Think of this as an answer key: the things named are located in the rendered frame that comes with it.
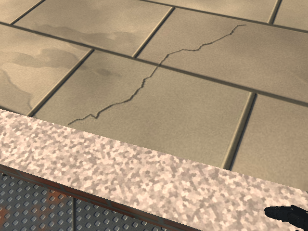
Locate right robot hand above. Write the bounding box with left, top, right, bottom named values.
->
left=264, top=205, right=308, bottom=231

